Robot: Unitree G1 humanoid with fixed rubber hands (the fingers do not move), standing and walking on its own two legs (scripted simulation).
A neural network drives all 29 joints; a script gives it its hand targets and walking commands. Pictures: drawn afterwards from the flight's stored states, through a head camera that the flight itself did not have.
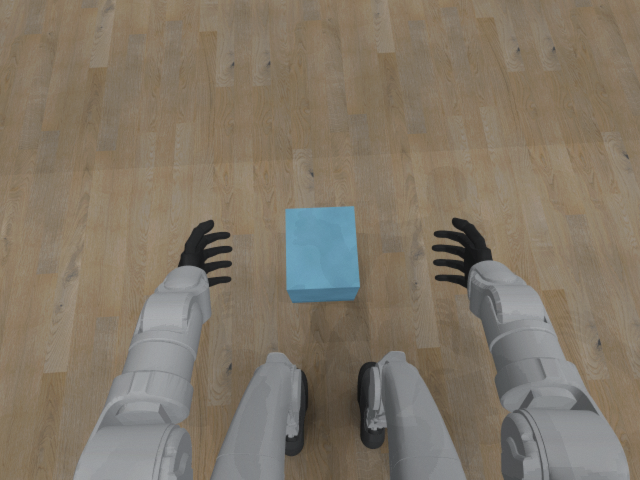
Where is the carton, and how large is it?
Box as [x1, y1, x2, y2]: [285, 206, 359, 302]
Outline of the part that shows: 353,206 285,209 286,288 292,302 351,300 354,298 359,287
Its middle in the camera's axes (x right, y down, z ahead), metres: +0.00 +0.04 +1.03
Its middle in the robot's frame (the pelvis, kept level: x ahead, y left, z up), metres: +0.52 +0.03 -0.58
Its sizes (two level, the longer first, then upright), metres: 0.205 0.172 0.191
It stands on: the floor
